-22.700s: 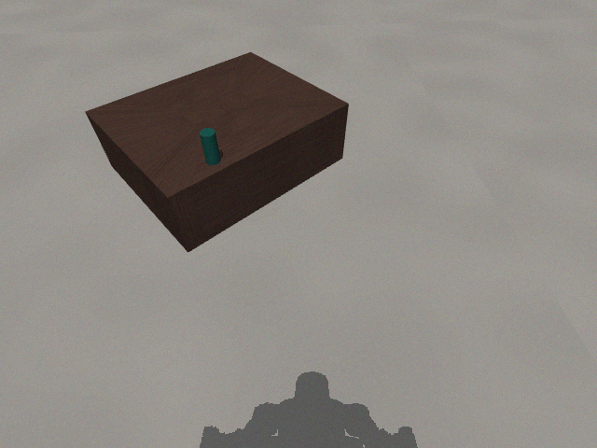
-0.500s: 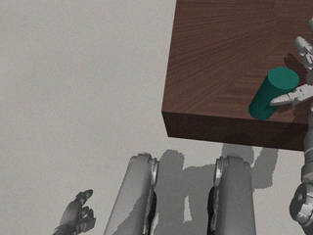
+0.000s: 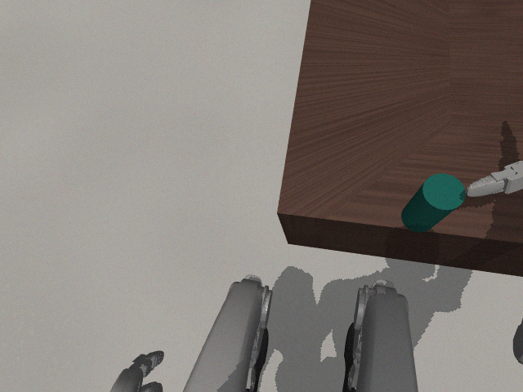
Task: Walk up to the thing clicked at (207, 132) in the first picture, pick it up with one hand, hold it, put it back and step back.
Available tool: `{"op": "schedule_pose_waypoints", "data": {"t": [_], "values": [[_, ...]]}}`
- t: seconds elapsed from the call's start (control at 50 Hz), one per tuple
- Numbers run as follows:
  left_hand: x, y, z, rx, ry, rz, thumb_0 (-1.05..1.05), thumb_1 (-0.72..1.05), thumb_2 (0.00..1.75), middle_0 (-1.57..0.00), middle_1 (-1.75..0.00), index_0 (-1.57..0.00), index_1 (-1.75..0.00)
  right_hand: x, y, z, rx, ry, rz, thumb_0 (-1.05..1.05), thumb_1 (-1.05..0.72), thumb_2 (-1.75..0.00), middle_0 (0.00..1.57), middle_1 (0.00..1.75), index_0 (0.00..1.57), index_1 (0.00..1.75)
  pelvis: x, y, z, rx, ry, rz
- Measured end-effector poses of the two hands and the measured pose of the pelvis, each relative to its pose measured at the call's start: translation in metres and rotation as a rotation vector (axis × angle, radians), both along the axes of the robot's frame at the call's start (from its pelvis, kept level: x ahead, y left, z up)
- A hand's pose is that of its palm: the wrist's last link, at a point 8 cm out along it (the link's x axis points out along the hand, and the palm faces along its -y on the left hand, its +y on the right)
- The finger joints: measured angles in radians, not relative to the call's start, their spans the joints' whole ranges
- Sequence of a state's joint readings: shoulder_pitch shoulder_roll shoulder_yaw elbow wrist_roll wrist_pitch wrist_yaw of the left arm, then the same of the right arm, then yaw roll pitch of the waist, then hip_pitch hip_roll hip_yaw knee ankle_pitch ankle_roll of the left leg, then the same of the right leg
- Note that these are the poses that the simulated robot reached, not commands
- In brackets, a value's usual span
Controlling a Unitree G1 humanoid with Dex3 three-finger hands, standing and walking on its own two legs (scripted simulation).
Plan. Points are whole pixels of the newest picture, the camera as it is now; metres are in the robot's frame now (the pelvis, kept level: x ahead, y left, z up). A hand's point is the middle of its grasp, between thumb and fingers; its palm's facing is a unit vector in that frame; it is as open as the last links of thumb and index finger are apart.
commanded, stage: home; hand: right
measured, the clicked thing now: (429, 205) +0.42 -0.22 -0.13
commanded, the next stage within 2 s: none
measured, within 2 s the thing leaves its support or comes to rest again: neither
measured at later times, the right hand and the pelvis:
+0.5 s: hand out of the picture +0.31 -0.27 +0.08, palm faces +0.24 +0.92 -0.30, open 16.9 cm; pelvis +0.05 -0.02 +0.17, yaw -6 degrees
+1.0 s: hand out of the picture +0.20 -0.20 +0.13, palm faces +0.26 +0.93 -0.28, open 17.2 cm; pelvis +0.06 +0.00 +0.20, yaw -8 degrees
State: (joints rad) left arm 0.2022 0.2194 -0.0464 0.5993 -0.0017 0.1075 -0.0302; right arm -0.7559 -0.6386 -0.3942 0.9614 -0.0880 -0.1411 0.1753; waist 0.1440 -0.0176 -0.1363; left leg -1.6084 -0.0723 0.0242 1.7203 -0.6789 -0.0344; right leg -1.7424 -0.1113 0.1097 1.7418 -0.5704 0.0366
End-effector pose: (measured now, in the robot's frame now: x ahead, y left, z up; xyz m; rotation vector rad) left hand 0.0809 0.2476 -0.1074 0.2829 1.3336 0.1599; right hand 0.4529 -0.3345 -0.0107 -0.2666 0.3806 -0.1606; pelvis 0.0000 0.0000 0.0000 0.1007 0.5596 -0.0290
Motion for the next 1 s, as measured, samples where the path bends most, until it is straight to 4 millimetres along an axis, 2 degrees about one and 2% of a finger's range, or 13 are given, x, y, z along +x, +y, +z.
{"op": "schedule_pose_waypoints", "data": {"t": [0.1, 0.18, 0.34, 0.48, 0.64, 0.82, 0.9, 1.0], "values": [[0.010, -0.009, 0.041, -0.011, -0.031, 0.010, 0.00, 0.90, 0.90, -0.20, -0.30, -0.20, -0.30, -0.019, -0.016, 0.040, -0.051, 0.048, -0.107, -0.02, 0.43, -0.13, 0.07, 0.08, 0.07, 0.08, 0.009, -0.004, 0.040, -0.001, -0.035, -0.018], [0.023, -0.010, 0.076, -0.001, -0.059, 0.009, 0.00, 0.90, 0.90, -0.21, -0.29, -0.21, -0.30, -0.045, -0.017, 0.058, -0.055, 0.107, -0.143, -0.02, 0.40, -0.14, 0.07, 0.08, 0.07, 0.08, 0.018, -0.008, 0.073, -0.004, -0.073, -0.034], [0.059, -0.010, 0.144, 0.046, -0.154, -0.015, 0.00, 0.90, 0.89, -0.21, -0.29, -0.20, -0.29, -0.116, 0.006, 0.076, 0.008, 0.241, -0.185, -0.01, 0.42, -0.13, 0.07, 0.07, 0.07, 0.08, 0.035, -0.014, 0.131, -0.021, -0.180, -0.065], [0.098, -0.020, 0.188, 0.056, -0.290, -0.054, 0.00, 0.90, 0.89, -0.20, -0.29, -0.20, -0.29, -0.163, 0.022, 0.110, 0.034, 0.274, -0.234, -0.01, 0.43, -0.12, 0.07, 0.07, 0.07, 0.07, 0.049, -0.017, 0.168, -0.044, -0.284, -0.084], [0.139, -0.043, 0.214, -0.016, -0.451, -0.074, 0.00, 0.90, 0.90, -0.20, -0.29, -0.20, -0.29, -0.214, 0.050, 0.144, 0.043, 0.302, -0.222, -0.01, 0.44, -0.11, 0.07, 0.07, 0.06, 0.07, 0.059, -0.017, 0.191, -0.074, -0.378, -0.090], [0.171, -0.057, 0.233, -0.062, -0.597, -0.114, 0.00, 0.90, 0.90, -0.21, -0.30, -0.21, -0.30, -0.275, 0.083, 0.167, 0.088, 0.331, -0.237, -0.01, 0.46, -0.10, 0.07, 0.07, 0.06, 0.07, 0.061, -0.009, 0.198, -0.094, -0.433, -0.100], [0.177, -0.054, 0.238, -0.052, -0.639, -0.137, 0.01, 0.90, 0.90, -0.21, -0.30, -0.21, -0.30, -0.287, 0.088, 0.169, 0.089, 0.342, -0.256, -0.01, 0.48, -0.09, 0.06, 0.06, 0.06, 0.06, 0.059, -0.004, 0.197, -0.100, -0.440, -0.106], [0.175, -0.043, 0.240, -0.027, -0.658, -0.148, 0.01, 0.90, 0.90, -0.21, -0.30, -0.21, -0.30, -0.286, 0.090, 0.170, 0.077, 0.339, -0.264, -0.01, 0.49, -0.08, 0.06, 0.06, 0.06, 0.06, 0.058, 0.001, 0.197, -0.106, -0.444, -0.109]]}}
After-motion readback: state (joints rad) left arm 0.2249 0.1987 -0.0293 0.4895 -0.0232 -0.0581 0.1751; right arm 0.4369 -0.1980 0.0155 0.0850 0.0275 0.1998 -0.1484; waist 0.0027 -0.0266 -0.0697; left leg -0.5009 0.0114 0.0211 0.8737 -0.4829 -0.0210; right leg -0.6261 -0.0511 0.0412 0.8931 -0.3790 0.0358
